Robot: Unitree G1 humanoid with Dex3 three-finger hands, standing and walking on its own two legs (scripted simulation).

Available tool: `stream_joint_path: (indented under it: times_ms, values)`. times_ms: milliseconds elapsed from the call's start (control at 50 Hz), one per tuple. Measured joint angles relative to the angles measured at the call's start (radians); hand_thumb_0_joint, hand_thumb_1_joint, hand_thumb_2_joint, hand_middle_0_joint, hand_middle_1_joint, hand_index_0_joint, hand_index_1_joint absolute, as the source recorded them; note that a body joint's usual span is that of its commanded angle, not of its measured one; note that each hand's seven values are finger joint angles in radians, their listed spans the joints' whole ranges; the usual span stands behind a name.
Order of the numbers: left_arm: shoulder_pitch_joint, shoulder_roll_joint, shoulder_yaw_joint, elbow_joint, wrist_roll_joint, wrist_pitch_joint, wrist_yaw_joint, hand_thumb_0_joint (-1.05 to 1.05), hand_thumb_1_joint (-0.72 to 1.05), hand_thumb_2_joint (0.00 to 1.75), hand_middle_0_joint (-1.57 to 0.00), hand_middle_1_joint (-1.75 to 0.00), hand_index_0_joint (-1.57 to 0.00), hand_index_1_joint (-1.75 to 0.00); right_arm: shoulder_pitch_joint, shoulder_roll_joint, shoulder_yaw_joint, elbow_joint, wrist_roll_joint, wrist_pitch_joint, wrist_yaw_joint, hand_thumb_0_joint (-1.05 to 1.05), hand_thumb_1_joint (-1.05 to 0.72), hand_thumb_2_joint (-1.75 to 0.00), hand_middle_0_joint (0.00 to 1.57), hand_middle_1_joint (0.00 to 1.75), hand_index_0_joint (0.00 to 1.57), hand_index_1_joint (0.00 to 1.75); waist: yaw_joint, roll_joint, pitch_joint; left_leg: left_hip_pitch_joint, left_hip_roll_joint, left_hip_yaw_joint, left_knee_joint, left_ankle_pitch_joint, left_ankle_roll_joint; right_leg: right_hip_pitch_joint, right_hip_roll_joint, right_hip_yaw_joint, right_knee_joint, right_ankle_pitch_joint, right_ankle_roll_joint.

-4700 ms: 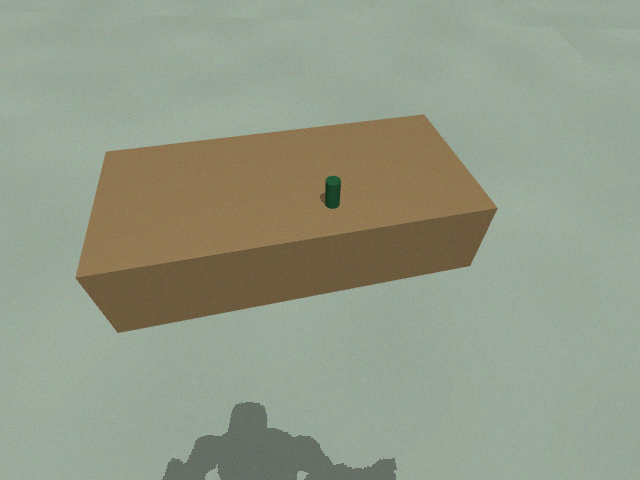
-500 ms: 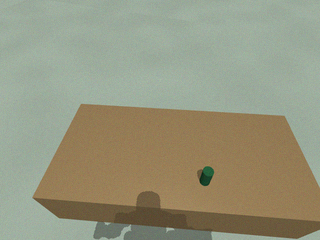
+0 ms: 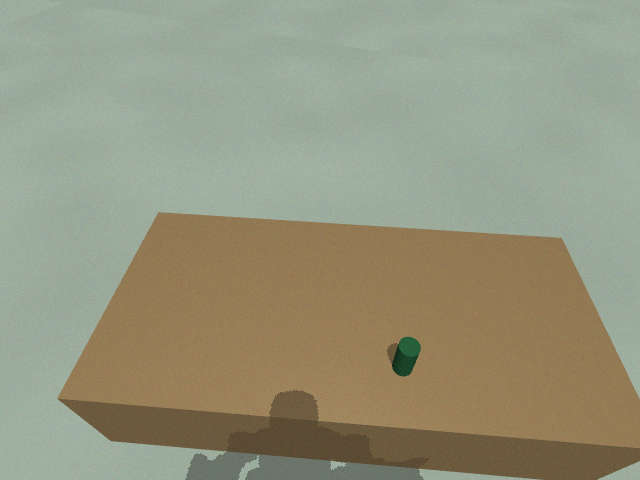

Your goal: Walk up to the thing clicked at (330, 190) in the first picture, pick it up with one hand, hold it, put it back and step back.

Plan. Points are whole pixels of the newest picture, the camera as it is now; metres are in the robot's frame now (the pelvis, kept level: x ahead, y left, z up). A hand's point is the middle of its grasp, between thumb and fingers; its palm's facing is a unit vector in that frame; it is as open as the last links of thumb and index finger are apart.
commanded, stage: stand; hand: right
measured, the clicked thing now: (405, 357) +0.48 -0.20 -0.40
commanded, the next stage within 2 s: go down in 1.72 s
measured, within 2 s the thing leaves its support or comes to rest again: neither
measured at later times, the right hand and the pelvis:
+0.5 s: hand out of the picture +0.07 -0.26 -0.16, palm faces -0.01 +0.95 -0.32, open 7.4 cm; pelvis +0.00 -0.01 +0.00, yaw +0 degrees
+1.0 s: hand out of the picture +0.07 -0.27 -0.16, palm faces -0.01 +0.94 -0.33, open 7.4 cm; pelvis +0.00 -0.01 +0.00, yaw +0 degrees
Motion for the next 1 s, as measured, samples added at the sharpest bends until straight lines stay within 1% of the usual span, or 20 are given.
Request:
stream_joint_path:
  times_ms: [260, 540, 1000]
  values:
    - [0.014, 0.005, 0.000, -0.001, 0.000, 0.001, 0.000, 0.01, 0.90, 0.90, -0.20, -0.30, -0.20, -0.30, 0.022, -0.004, 0.003, 0.009, -0.002, 0.004, 0.000, 0.00, -0.90, -0.90, 0.20, 0.30, 0.20, 0.30, 0.001, 0.009, 0.004, -0.004, 0.010, -0.001, 0.000, 0.003, -0.010, -0.010, 0.010, -0.001, 0.011, -0.003, -0.011]
    - [0.003, 0.005, -0.002, -0.011, 0.000, -0.001, -0.001, 0.01, 0.90, 0.90, -0.20, -0.30, -0.20, -0.30, 0.032, -0.005, 0.006, 0.001, -0.003, 0.002, 0.000, 0.00, -0.90, -0.90, 0.20, 0.30, 0.20, 0.30, -0.003, 0.008, -0.004, -0.006, 0.018, -0.002, 0.002, 0.003, -0.017, -0.014, 0.018, -0.002, 0.018, -0.006, -0.019]
    - [0.003, 0.004, 0.001, -0.010, -0.002, 0.000, -0.001, 0.01, 0.90, 0.90, -0.20, -0.30, -0.20, -0.30, 0.034, -0.005, 0.012, -0.008, -0.001, 0.001, -0.004, 0.00, -0.90, -0.90, 0.20, 0.30, 0.20, 0.30, -0.001, 0.005, 0.000, 0.002, 0.023, 0.002, -0.003, -0.003, -0.021, -0.011, 0.022, 0.002, 0.018, -0.013, -0.021]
